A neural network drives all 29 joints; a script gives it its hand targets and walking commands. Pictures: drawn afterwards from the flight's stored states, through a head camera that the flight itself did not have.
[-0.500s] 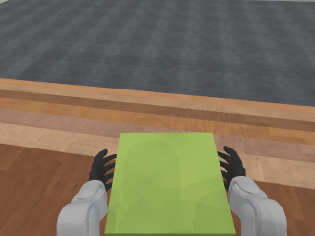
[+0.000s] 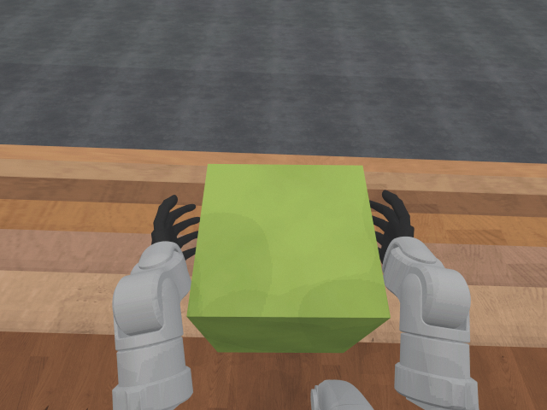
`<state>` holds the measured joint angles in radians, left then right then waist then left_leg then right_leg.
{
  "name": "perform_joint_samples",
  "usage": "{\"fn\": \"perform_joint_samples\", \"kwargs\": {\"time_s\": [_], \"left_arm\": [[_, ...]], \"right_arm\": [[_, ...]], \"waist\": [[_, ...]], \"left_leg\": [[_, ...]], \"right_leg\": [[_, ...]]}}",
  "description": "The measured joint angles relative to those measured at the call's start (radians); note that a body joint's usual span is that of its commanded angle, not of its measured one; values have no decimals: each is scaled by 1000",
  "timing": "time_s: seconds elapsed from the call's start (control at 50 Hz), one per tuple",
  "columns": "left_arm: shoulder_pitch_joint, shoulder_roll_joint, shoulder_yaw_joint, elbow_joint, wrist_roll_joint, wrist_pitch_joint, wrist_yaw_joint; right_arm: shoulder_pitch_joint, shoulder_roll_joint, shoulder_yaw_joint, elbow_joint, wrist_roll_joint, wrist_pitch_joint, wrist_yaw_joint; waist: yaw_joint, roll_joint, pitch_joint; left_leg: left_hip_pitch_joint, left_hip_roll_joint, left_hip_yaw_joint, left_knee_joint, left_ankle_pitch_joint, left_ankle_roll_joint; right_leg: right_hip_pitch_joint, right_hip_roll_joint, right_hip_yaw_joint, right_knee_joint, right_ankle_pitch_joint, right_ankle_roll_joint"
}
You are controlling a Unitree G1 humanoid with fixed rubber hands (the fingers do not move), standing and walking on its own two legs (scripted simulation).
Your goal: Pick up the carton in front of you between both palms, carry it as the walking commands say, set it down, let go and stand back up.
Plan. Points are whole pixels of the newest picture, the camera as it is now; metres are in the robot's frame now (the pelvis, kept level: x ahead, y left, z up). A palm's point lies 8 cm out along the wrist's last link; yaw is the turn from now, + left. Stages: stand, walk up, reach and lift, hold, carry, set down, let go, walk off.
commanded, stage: carry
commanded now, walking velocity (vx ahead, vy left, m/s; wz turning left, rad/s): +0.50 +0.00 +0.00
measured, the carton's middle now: (282, 268) +0.31 -0.02 +0.02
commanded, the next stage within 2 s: none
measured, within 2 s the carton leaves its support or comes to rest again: neither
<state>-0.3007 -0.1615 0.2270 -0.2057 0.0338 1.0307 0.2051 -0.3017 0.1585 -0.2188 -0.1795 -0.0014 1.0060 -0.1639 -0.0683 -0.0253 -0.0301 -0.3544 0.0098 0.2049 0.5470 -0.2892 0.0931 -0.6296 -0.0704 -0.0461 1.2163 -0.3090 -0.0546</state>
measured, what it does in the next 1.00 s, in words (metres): goes down: right foot, then left foot 0.13 m lower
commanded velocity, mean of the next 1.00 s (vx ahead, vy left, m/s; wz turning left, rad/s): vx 0.50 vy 0.00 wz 0.00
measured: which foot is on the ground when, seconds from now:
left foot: down 0.00-0.26, up 0.28-0.70, down 0.72-1.00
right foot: up 0.00-0.22, down 0.24-0.72, up 0.74-1.00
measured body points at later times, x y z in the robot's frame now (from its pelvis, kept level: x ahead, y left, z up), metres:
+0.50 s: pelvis +0.34 -0.03 -0.01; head +0.41 -0.03 +0.44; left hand +0.66 +0.15 +0.07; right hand +0.69 -0.16 +0.06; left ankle +0.37 +0.12 -0.68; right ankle +0.29 -0.08 -0.73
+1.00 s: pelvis +0.70 +0.03 -0.18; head +0.75 +0.04 +0.27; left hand +1.05 +0.16 -0.13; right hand +1.03 -0.15 -0.11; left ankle +0.61 +0.06 -0.86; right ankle +0.83 -0.13 -0.85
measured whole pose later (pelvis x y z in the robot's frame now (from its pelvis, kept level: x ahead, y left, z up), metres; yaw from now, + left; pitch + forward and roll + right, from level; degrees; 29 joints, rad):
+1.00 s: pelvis +0.70 +0.03 -0.18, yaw +0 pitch +3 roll -1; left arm -0.34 -0.17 0.32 -0.08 0.05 0.91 0.19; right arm -0.40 0.17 -0.24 0.00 0.03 0.91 -0.21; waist -0.11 -0.03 0.02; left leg -0.33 -0.15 0.05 0.91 -0.64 0.16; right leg -0.72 -0.03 0.04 0.89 0.06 -0.06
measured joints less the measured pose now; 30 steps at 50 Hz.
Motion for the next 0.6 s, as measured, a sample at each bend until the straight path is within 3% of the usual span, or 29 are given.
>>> {"fn": "perform_joint_samples", "kwargs": {"time_s": [0.1, 0.2, 0.24, 0.26, 0.32, 0.36, 0.48, 0.56, 0.6], "left_arm": [[-66, 9, 30, 28, 23, -59, 9], [-101, 20, 33, 45, 9, -64, 5], [-115, 15, 27, 66, 9, -59, -1], [-125, 7, 26, 83, 14, -62, -5], [-111, 5, 26, 101, 13, -58, -17], [-86, 1, 24, 96, -19, -52, -37], [-52, -12, 0, 37, -41, -91, -43], [-65, -13, -24, 26, -32, -98, -42], [-72, -12, -32, 25, -29, -92, -39]], "right_arm": [[-95, -5, -16, 54, -9, -52, -5], [-123, -7, -23, 67, -27, -66, -18], [-110, -13, -31, 57, -28, -57, -24], [-106, -23, -34, 55, -26, -53, -26], [-99, -24, -35, 79, -38, -48, -30], [-78, 4, -61, 65, -48, -44, -26], [-45, 17, -64, -15, -56, -70, -13], [-28, 1, -59, -51, -57, -80, -18], [-24, -10, -52, -61, -55, -72, -21]], "waist": [[-4, 12, 10], [14, 18, 6], [46, 12, 2], [78, 19, 2], [143, 29, 29], [166, 21, 46], [165, 12, 72], [164, 28, 42], [177, 42, 29]], "left_leg": [[102, -5, -25, -40, -73, -17], [220, 1, -50, -30, -187, -52], [225, 14, -41, 105, -236, -60], [183, 26, -55, 253, -208, -60], [1, -16, -182, 682, -164, -48], [-103, -30, -219, 765, -125, -44], [-277, 6, -228, 499, -86, -51], [-342, 25, -198, 365, 196, -44], [-320, 28, -179, 181, 390, -46]], "right_leg": [[-100, 3, -11, -192, 78, -4], [-36, 39, -79, -508, 185, -29], [57, 67, -114, -603, 212, -48], [74, 80, -112, -580, 133, -58], [103, 108, -98, -517, 44, -64], [153, 116, -88, -553, 30, -63], [292, 117, -63, -624, -52, -58], [365, 119, -44, -577, -167, -38], [408, 127, -28, -532, -243, -29]]}}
